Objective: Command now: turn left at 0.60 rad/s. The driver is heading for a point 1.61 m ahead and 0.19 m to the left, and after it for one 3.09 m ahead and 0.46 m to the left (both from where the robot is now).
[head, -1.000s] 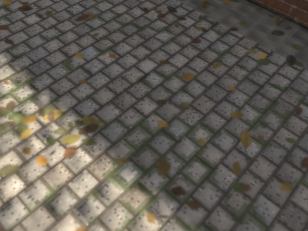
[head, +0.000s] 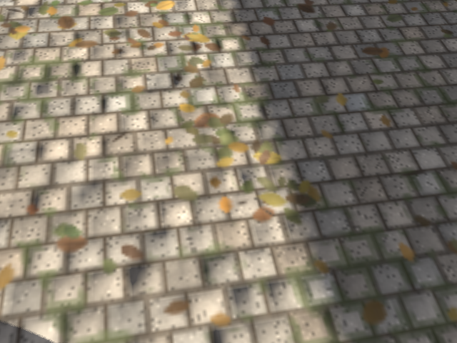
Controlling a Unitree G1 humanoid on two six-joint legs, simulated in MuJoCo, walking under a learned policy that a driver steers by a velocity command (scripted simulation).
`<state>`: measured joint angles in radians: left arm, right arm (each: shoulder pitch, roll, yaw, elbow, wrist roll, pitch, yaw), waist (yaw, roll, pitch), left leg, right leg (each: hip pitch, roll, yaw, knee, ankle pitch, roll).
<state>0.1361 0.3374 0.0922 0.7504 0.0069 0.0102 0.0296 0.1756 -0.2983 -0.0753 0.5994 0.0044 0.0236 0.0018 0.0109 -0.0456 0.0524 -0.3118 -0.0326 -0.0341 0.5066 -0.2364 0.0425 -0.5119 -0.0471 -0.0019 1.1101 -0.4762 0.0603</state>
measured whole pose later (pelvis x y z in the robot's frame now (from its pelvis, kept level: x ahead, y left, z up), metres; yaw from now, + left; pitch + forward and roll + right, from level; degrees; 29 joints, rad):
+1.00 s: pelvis +0.26 +0.11 +0.01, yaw +13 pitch +1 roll +1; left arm 0.23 0.32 0.06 0.72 -0.02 -0.06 -0.01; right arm 0.32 -0.26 -0.05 0.75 -0.01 -0.09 0.02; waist -0.03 -0.05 0.01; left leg -0.12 -0.06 0.06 0.30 -0.20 0.06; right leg -0.67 -0.11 0.04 1.07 -0.17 0.01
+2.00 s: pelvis +0.76 +0.17 -0.01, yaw -6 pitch +0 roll +1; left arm 0.23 0.27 0.04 0.76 0.01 0.04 0.03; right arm 0.13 -0.22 -0.01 0.77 -0.02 -0.02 0.02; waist 0.00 -0.02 0.05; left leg -0.37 -0.03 0.02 0.49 -0.12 0.04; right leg -0.33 -0.04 0.06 0.67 -0.35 0.05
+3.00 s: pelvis +1.08 +0.06 +0.00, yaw -1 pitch +0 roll +0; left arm 0.17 0.24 0.05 0.75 0.00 -0.10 -0.02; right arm 0.33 -0.29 -0.06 0.93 0.04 -0.06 -0.01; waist -0.02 0.04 0.04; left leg -0.42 0.05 -0.05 1.17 -0.35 0.03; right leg -0.32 0.00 -0.09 0.48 -0.17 -0.04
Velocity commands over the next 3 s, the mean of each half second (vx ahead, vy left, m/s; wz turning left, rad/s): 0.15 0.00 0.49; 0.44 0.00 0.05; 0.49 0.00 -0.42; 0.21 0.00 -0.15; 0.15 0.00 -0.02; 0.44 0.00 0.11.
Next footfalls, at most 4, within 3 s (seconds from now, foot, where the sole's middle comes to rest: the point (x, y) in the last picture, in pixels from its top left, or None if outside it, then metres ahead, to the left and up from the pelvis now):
0.34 right None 0.08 -0.12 -0.78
0.76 left None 0.25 0.21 -0.78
1.28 right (207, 277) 0.63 0.05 -0.78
1.74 left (151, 200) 0.89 0.25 -0.78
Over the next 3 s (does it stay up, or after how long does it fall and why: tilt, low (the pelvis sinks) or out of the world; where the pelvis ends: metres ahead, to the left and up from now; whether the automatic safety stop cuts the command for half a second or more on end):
stays up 1.08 0.06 0.00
